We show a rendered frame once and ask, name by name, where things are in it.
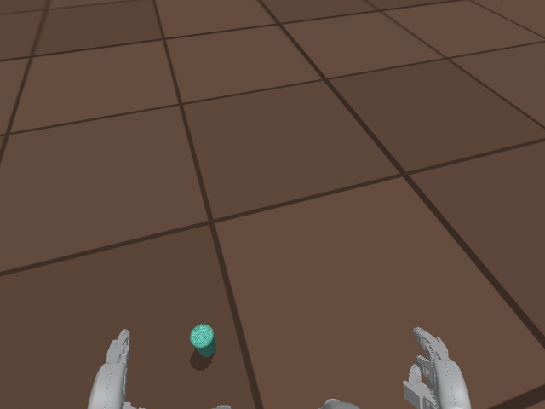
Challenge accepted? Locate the cup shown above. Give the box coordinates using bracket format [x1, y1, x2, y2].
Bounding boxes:
[190, 324, 216, 357]

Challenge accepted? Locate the right robot hand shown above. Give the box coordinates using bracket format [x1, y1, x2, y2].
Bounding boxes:
[403, 327, 471, 409]

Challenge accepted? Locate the left robot hand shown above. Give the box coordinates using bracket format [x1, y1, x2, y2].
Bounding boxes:
[88, 329, 146, 409]

